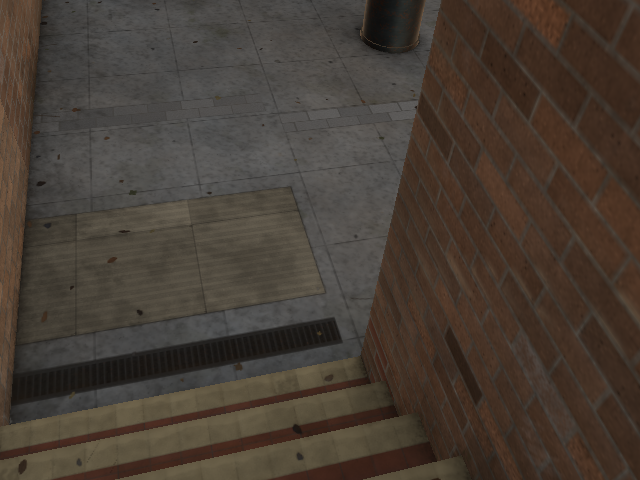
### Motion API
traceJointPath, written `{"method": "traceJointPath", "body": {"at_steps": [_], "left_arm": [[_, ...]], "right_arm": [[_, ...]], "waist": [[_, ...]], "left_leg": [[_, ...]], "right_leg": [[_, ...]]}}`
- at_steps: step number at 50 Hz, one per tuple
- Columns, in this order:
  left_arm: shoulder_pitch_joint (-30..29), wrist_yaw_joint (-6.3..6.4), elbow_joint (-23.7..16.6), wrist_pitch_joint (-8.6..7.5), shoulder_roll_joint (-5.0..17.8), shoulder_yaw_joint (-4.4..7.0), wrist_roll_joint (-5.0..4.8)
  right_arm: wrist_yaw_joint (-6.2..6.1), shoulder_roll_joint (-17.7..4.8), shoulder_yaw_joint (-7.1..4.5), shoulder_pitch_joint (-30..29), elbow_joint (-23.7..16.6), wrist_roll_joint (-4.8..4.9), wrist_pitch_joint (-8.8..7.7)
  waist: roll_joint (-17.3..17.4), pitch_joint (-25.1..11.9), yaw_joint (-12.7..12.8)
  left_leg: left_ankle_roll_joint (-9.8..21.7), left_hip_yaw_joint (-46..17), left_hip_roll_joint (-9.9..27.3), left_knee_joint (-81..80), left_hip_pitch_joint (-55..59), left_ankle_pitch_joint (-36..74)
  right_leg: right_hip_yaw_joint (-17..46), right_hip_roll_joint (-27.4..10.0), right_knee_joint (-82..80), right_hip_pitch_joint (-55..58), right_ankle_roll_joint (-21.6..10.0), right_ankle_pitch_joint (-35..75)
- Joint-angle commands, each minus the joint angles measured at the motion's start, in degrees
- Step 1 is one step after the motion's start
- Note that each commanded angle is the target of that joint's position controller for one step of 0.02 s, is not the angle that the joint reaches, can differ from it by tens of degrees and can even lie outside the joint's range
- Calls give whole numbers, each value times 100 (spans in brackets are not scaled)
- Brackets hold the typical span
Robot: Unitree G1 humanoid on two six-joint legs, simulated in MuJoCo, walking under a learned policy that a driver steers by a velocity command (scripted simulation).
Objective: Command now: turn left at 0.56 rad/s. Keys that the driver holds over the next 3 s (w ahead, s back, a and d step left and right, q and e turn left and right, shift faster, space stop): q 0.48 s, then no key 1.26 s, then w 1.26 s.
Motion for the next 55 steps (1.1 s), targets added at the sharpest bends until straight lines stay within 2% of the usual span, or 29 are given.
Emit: {"method": "traceJointPath", "body": {"at_steps": [1, 6, 7, 8, 11, 12, 13, 14, 15, 16, 19, 20, 23, 27, 31, 33, 35, 37, 38, 39, 40, 41, 42, 45, 47, 50, 52, 54, 55], "left_arm": [[305, -64, -172, 104, 257, 125, 41], [-534, -156, -739, -111, 225, -37, 99], [-780, -182, -931, -163, 180, -112, 38], [-828, -196, -1017, -184, 58, -168, -171], [533, -276, -616, -351, 386, -87, -272], [827, -255, -580, -275, 206, -82, -286], [1140, -239, -467, -281, 452, -21, -176], [1668, -274, -539, -270, 1186, 111, -114], [2059, -275, -356, -335, 1089, 130, -227], [1914, -269, -376, -408, 976, 89, -203], [1376, -189, -597, -432, 602, -33, -94], [1274, -179, -619, -395, 439, -90, -152], [1135, -162, -753, -375, 439, -156, -151], [1336, -118, -793, -426, 555, -196, -222], [1476, -42, -705, -497, 618, -171, -162], [1050, -31, -795, -532, 612, -178, -210], [302, -177, -779, -602, 896, -137, -363], [387, -247, -581, -471, 1022, -15, -305], [1286, -215, -212, -216, 828, -25, -97], [2015, -253, 81, -87, 504, -28, 30], [2430, -330, -171, -32, 80, -55, 86], [1266, -436, -379, -53, 577, 133, -167], [855, -397, -283, -115, 658, 215, -255], [1405, -414, 541, -89, 285, 184, -245], [1394, -478, 825, -39, 162, 172, -170], [1228, -449, 962, -55, 126, 71, -75], [878, -429, 776, -39, 134, -38, -252], [1669, -392, 1113, -40, 42, -87, -253], [1623, -391, 1028, -85, 144, -95, -203]], "right_arm": [[14, -903, -236, -1021, -819, 118, -141], [-129, -1079, -333, -861, -1231, 66, -176], [-147, -1089, -389, -709, -1227, 48, -146], [-199, -1199, -458, -198, -1151, -75, -1], [-163, -1219, -476, -1239, -1493, -37, 73], [-94, -1200, -480, -1049, -1504, 20, 97], [-21, -914, -448, -720, -1442, 59, 44], [36, -607, -440, -1028, -1912, 222, 15], [8, -1147, -592, -1686, -1882, 37, -51], [13, -1178, -632, -1796, -1841, 34, -97], [41, -818, -496, -2097, -1861, -24, 6], [87, -789, -462, -2019, -1874, -34, 101], [85, -592, -368, -2080, -1893, 38, 354], [19, -468, -291, -2375, -1935, 67, 536], [36, -375, -165, -2588, -1989, 39, 463], [124, -347, -106, -2393, -1752, 59, 343], [148, -409, -116, -1122, -1185, 54, 367], [185, -523, -83, -657, -975, 154, 298], [271, -190, 21, -614, -809, 197, 156], [280, -165, 44, -461, -565, 111, 59], [281, -488, 127, -55, -726, 288, -88], [248, -891, -32, 412, -533, 297, -152], [152, -1021, -60, 448, -401, 106, -241], [-64, -452, 113, -940, -389, -83, -283], [-45, -85, 199, -1197, -456, -9, -315], [-65, -359, 165, -701, -169, 55, -368], [-107, -536, 99, -80, 65, -74, -166], [-133, -581, 103, -173, 169, 25, -148], [-115, -468, 128, -49, 231, -37, -78]], "waist": [[685, -492, 510], [965, -660, 7], [1057, -500, -210], [1145, -341, -406], [1427, -434, 174], [943, -190, 306], [10, -163, 177], [-1564, -388, 352], [-1051, -82, 766], [-690, -22, 566], [-721, -205, 291], [-640, -277, 124], [-516, -356, -88], [-484, -102, 47], [-494, -106, 210], [-554, -277, 230], [-1232, -555, -455], [-1332, 2, -561], [-660, 263, -275], [287, 631, 137], [1487, 414, 600], [1674, 459, -289], [1539, 640, -448], [1139, 251, 419], [857, 103, 515], [608, 14, 332], [1023, 321, -85], [863, 46, 216], [659, 179, 133]], "left_leg": [[527, -1253, 833, -1096, -552, 4538], [948, -1961, 966, -960, 108, 3930], [1048, -2215, 977, -1201, 736, 3441], [1102, -2212, 901, -1628, 1002, 2558], [950, -2556, 912, -1578, -18, 2420], [806, -2369, 527, -1678, -407, 1287], [579, -2041, 93, -686, -1414, -25], [179, -946, -834, 544, -2921, -1761], [-26, -945, -850, 1506, -3717, -1817], [-137, -845, -702, 2213, -3907, -1350], [-420, -218, -898, 5102, -3965, -292], [-551, -253, -915, 5633, -4126, -221], [-774, -12, -915, 6768, -4163, 584], [-914, 174, -837, 7036, -4302, 1261], [-879, 177, -227, 4429, -3958, 1751], [-655, 524, 166, 2136, -1767, 2656], [-382, 845, 235, 2411, 738, 2300], [-121, 524, 480, -351, 970, 249], [-190, 994, 153, -2302, 1018, -972], [-249, 226, 490, -2007, 1576, -269], [-55, -1927, 2061, -877, 1974, 3876], [348, -3467, 2048, -2383, 1557, 4009], [530, -3431, 1912, -2855, 946, 2542], [670, -1615, 1500, -2744, -991, 620], [650, -1021, 1321, -2700, -1702, 693], [749, -682, 1342, -2145, -967, 2334], [720, -616, 1130, -2369, 219, 2540], [625, -588, 1152, -2263, -362, 3052], [440, -692, 1095, -2081, -1, 2707]], "right_leg": [[-383, 153, 304, 713, -95, 1071], [-386, 275, -428, 691, -290, 870], [-21, 226, -1627, 392, -249, -24], [-168, 452, -2930, 583, -233, -1859], [261, 192, -3615, 3014, -403, -853], [-4, 306, -5192, 3903, -399, -1267], [693, -361, -4995, 5195, -498, -570], [2943, -1947, -5312, 5945, -1112, 1082], [3895, -2080, -5657, 5743, -1379, 1693], [3567, -2147, -5626, 5567, -1562, 1514], [1974, -1750, -5208, 4233, -1988, 2083], [1751, -1734, -5127, 3978, -1938, 2170], [1086, -1635, -5060, 3162, -1569, 1420], [915, -1617, -5129, 2766, -1457, 464], [806, -1548, -5228, 3322, -1257, -561], [439, -1501, -5709, 2454, -1190, -1357], [-31, -1614, -5687, 1200, -1085, -156], [-145, -1472, -5332, 1879, -1016, -98], [-210, -1128, -4825, 2553, -1132, -1188], [-216, -934, -3616, 1846, -1025, -1818], [-363, -859, -2071, 675, -583, -3231], [295, -71, -2539, 20, -365, -3014], [639, 142, -2243, 214, -250, -2550], [600, -15, -1769, 2310, -161, -678], [256, 63, -1315, 3248, -190, -108], [136, -38, -1798, 3121, -306, -176], [-77, -32, -4527, 2860, -335, -2408], [-220, -47, -4900, 4345, -339, -397], [371, -390, -6081, 4308, -396, -585]]}}
Next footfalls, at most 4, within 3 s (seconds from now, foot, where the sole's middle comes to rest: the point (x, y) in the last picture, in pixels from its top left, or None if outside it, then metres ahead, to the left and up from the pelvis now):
0.26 right None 0.07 -0.12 -0.74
0.78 left None -0.01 0.13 -0.74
1.10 right None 0.06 -0.07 -0.74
2.46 right None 0.26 0.02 -0.95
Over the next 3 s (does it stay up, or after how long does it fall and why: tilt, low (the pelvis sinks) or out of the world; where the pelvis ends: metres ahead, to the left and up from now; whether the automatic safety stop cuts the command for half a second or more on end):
stays up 0.39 0.16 -0.36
